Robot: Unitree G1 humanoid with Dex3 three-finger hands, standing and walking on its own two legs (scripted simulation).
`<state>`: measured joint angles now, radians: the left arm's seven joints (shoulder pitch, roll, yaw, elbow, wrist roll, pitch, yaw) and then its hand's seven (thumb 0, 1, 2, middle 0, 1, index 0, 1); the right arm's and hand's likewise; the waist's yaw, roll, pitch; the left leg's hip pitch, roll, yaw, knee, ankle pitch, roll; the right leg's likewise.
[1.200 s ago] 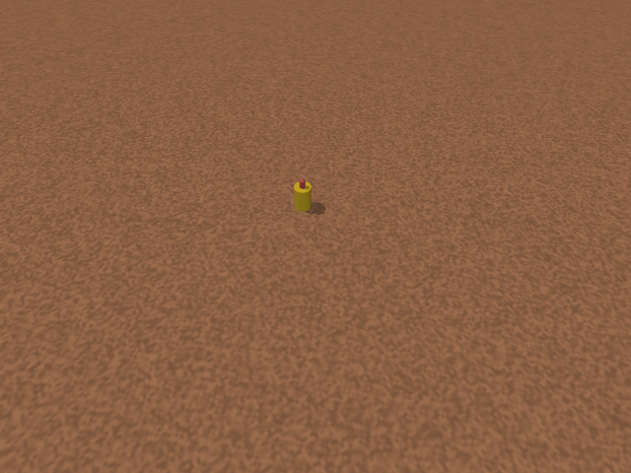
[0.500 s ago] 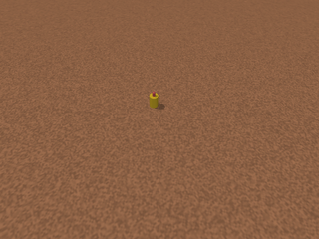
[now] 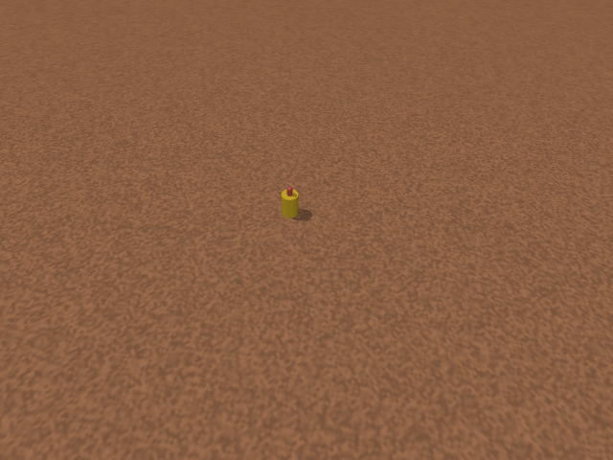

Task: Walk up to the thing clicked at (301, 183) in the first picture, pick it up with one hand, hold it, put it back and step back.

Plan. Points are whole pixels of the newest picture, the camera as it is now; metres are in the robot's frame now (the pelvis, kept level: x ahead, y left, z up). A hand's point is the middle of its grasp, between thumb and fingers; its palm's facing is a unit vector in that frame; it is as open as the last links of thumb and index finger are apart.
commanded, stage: walk up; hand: left
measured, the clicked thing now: (289, 200) +1.33 +0.11 -0.70
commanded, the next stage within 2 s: none
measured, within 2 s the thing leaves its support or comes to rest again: neither
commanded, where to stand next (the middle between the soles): +0.97 -0.07 m, yaw -4 degrees
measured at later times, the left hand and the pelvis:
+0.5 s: hand (168, 445) +0.18 +0.20 -0.13, palm faces -0.01 -0.92 -0.39, open 7.3 cm; pelvis +0.15 -0.07 +0.00, yaw -2 degrees
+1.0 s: hand (208, 274) +0.48 +0.21 -0.14, palm faces -0.14 -0.91 -0.39, open 7.3 cm; pelvis +0.38 -0.06 -0.01, yaw -4 degrees
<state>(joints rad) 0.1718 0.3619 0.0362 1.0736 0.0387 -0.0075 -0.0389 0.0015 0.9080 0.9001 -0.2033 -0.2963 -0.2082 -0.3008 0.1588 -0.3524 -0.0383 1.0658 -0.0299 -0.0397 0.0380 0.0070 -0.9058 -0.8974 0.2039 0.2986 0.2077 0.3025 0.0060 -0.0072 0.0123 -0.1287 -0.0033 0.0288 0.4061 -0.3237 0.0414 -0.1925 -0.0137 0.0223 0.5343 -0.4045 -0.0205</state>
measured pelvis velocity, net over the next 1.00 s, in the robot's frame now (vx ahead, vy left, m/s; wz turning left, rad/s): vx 0.38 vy -0.06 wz -0.07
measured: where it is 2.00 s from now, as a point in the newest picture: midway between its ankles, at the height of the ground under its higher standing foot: (326, 314)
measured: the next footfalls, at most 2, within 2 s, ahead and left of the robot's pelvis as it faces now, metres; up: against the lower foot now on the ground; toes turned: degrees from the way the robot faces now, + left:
right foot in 0.22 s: +0.16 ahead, -0.19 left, +0.00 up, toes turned -6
left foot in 0.66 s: +0.38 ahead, +0.08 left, +0.00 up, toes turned +4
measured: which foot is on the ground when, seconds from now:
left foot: down 0.00-0.22, up 0.24-0.64, down 0.66-1.00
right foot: up 0.00-0.20, down 0.22-0.68, up 0.70-1.00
